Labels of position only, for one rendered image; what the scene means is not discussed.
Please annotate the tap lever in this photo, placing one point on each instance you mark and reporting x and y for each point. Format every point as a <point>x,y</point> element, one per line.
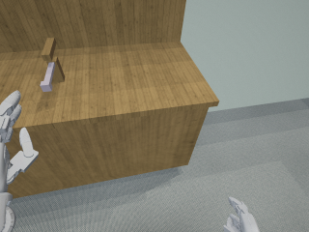
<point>46,83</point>

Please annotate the robot left hand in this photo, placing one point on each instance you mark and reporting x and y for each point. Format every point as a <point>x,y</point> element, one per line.
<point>10,110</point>

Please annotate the robot left forearm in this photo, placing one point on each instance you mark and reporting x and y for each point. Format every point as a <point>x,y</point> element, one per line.
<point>7,214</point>

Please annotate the robot right hand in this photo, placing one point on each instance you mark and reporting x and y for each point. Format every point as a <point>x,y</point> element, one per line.
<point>245,223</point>

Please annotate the counter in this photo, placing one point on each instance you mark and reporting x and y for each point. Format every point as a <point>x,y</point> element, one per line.
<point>126,99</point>

